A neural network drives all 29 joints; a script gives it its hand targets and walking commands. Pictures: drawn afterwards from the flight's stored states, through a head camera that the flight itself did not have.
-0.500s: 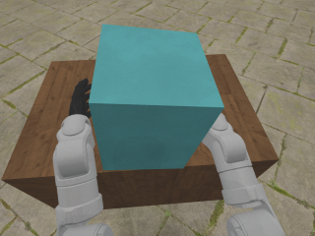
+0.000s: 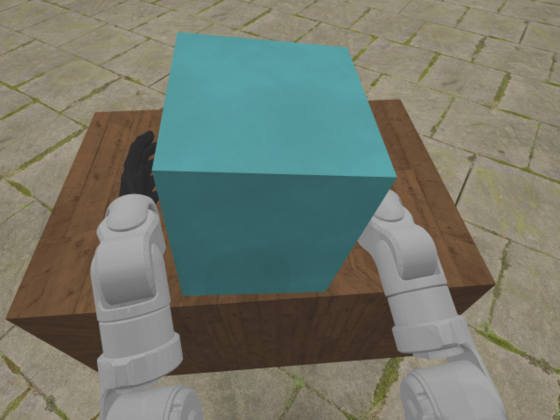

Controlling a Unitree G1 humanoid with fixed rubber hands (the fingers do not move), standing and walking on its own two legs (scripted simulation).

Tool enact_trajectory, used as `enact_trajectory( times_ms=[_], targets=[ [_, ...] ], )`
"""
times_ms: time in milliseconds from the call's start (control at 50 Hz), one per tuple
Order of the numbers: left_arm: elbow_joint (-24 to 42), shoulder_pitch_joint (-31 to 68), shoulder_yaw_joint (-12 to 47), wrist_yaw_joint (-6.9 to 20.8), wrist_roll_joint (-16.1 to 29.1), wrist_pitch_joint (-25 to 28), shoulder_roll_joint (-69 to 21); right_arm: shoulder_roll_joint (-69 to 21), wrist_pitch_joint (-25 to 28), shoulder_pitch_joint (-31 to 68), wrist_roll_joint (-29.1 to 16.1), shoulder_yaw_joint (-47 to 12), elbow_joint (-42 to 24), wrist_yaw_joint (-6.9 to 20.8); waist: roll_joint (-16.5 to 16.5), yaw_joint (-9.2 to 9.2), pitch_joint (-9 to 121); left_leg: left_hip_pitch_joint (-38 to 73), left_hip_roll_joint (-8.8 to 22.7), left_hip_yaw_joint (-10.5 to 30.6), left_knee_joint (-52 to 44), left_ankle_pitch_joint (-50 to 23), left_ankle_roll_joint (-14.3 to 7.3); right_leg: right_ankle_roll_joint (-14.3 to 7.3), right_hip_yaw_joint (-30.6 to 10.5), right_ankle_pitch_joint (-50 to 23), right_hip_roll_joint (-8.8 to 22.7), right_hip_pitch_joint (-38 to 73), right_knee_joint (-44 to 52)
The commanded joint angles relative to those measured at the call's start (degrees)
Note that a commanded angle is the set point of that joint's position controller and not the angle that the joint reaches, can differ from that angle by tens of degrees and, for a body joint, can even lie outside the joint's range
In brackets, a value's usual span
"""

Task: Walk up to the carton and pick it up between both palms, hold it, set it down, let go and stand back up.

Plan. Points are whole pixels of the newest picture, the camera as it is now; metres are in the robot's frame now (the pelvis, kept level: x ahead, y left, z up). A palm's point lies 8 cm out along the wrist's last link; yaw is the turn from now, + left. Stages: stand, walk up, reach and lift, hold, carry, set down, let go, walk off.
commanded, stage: hold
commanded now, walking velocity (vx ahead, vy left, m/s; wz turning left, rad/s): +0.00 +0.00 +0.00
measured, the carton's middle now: (260, 178) +0.37 +0.00 +0.16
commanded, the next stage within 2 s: none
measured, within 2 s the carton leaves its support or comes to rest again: neither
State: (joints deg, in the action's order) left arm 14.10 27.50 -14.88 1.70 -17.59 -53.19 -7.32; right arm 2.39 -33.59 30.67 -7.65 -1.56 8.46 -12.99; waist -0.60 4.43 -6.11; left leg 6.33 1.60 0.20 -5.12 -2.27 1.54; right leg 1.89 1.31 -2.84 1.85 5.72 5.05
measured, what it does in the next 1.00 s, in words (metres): stands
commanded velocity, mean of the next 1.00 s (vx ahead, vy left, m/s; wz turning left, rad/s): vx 0.00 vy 0.00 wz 0.00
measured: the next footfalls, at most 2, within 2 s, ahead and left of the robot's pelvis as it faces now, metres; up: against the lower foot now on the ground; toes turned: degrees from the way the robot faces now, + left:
none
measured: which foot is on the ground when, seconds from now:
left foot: down 0.00-1.00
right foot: down 0.00-1.00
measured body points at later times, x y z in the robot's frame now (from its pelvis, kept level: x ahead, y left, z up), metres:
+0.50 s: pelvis +0.00 +0.00 +0.00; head +0.02 -0.01 +0.45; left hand +0.36 +0.15 +0.17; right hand +0.37 -0.15 +0.14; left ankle +0.00 +0.14 -0.76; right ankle +0.01 -0.14 -0.76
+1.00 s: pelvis +0.00 +0.00 +0.00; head +0.02 -0.01 +0.45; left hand +0.36 +0.14 +0.17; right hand +0.37 -0.15 +0.15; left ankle +0.00 +0.14 -0.76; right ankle +0.01 -0.14 -0.76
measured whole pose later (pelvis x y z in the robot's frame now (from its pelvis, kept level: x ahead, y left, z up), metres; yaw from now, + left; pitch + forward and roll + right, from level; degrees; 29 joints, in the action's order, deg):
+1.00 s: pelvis +0.00 +0.00 +0.00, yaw +0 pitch -5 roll +0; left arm 15.6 29.2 -15.9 2.8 -18.1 -55.9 -7.0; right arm 2.5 -35.7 32.7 -8.2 -1.6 7.3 -13.7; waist -0.6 5.0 -7.0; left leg 8.0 1.6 0.2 -5.1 -2.0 1.6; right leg 1.9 1.4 -2.5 1.8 7.5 5.1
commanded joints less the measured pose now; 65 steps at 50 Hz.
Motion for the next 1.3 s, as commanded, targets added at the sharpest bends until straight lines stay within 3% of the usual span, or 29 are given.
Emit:
enact_trajectory(
  times_ms=[0, 980, 1000, 1020, 1040, 1080, 1140, 1200, 1280],
  targets=[
    [6.7, 29.7, 23.7, 9.2, 10.6, 2.0, -20.1, -22.8, 5.4, 35.7, -5.3, -18.7, -18.7, 5.5, 0.0, 0.05, 29.3, 6.0, -3.4, -1.7, 1.5, -15.7, -0.3, 2.5, 0.7, -11.9, -4.5, 11.8, -4.4],
    [8.7, 31.6, 22.4, 10.2, 10.5, -0.6, -18.8, -22.0, 3.5, 37.5, -6.1, -18.5, -19.7, 4.8, -0.1, 0.34, 28.7, 7.2, -3.4, -1.6, 1.6, -17.4, 0.0, 2.6, 0.5, -13.7, -4.5, 14.1, -4.4],
    [13.4, 40.1, 24.8, 12.9, 9.7, 7.1, -20.3, -26.5, 13.0, 43.2, -3.9, -16.3, -24.6, 3.6, 12.6, 2.66, 39.9, 5.3, -6.0, -3.1, 21.0, -16.8, -0.1, 1.8, 8.0, -24.1, -6.2, 19.2, -14.8],
    [10.1, 35.8, 22.0, 13.6, 8.5, 9.9, -16.7, -26.5, 15.3, 41.5, -4.5, -19.2, -23.9, 2.1, 6.9, 0.73, 42.4, 0.4, -5.2, -2.2, 17.8, -9.9, -1.8, 1.3, 6.1, -28.5, -3.7, 23.4, -17.3],
    [6.6, 35.7, 21.7, 13.6, 7.2, 11.4, -15.5, -24.2, 16.2, 39.3, -4.4, -17.7, -20.5, 2.0, 6.1, 1.31, 40.9, -0.2, -4.4, -1.3, 15.9, -5.5, -1.6, 1.3, 6.0, -26.4, -4.2, 21.7, -17.3],
    [-1.0, 31.7, 20.6, 12.7, 5.3, 12.9, -15.1, -22.0, 16.7, 35.9, -3.6, -16.5, -14.0, 2.7, 4.8, -0.17, 32.3, -0.3, -4.4, -0.9, 17.3, -4.8, 0.3, 0.9, 7.2, -19.7, -4.4, 16.2, -15.8],
    [-6.9, 28.7, 19.5, 10.8, 4.3, 13.0, -15.6, -19.5, 16.5, 30.7, -3.9, -13.9, -5.9, 3.6, 4.1, 0.06, 20.3, -0.6, -3.9, -1.5, 16.8, -1.1, 1.7, 0.7, 7.1, -7.3, -4.7, 8.5, -13.4],
    [-7.0, 30.4, 21.6, 9.6, 4.3, 13.1, -16.5, -19.0, 17.6, 31.8, -4.0, -11.6, -3.3, 3.9, 1.4, 1.43, 16.4, -1.9, -4.0, -1.9, 17.1, -0.3, 2.5, 0.4, 7.4, -1.6, -4.8, 5.9, -12.7],
    [-2.9, 35.1, 27.5, 8.3, 5.9, 14.9, -18.2, -19.6, 20.1, 35.7, -4.1, -11.2, -5.5, 3.6, -3.2, 4.07, 20.1, -0.1, -4.6, -1.4, 19.5, -4.4, 3.6, 0.3, 8.0, -3.7, -5.4, 4.1, -13.6]
  ],
)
